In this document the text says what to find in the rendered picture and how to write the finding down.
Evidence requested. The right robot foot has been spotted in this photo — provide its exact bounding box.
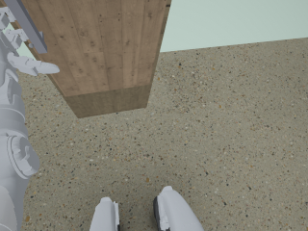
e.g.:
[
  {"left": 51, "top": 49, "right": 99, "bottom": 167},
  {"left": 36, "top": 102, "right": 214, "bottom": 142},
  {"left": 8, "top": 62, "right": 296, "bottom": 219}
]
[{"left": 153, "top": 196, "right": 170, "bottom": 231}]

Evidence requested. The cupboard door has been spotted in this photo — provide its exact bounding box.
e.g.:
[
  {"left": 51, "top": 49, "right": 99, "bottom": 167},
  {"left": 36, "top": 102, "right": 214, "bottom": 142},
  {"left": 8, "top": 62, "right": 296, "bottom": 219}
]
[{"left": 0, "top": 0, "right": 167, "bottom": 97}]

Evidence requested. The robot left hand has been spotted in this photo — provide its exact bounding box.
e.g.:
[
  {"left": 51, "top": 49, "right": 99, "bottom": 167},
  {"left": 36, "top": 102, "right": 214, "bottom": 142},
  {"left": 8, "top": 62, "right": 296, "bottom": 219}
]
[{"left": 0, "top": 7, "right": 60, "bottom": 76}]

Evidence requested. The robot left forearm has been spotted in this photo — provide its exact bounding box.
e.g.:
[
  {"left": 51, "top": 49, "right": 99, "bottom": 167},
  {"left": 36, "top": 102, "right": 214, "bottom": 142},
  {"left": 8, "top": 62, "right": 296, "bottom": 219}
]
[{"left": 0, "top": 63, "right": 29, "bottom": 140}]

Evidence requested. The right robot thigh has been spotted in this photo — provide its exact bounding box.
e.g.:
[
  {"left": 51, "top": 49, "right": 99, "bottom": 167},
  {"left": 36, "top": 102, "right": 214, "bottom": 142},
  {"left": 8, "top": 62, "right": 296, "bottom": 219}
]
[{"left": 157, "top": 190, "right": 205, "bottom": 231}]

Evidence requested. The left robot upper arm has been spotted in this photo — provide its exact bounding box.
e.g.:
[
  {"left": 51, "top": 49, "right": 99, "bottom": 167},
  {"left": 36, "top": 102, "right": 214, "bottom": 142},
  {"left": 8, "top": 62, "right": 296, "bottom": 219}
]
[{"left": 0, "top": 135, "right": 40, "bottom": 231}]

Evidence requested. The handle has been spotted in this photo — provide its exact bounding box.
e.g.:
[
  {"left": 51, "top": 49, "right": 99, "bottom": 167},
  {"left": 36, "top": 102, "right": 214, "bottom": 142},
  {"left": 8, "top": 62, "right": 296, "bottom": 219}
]
[{"left": 4, "top": 0, "right": 48, "bottom": 54}]

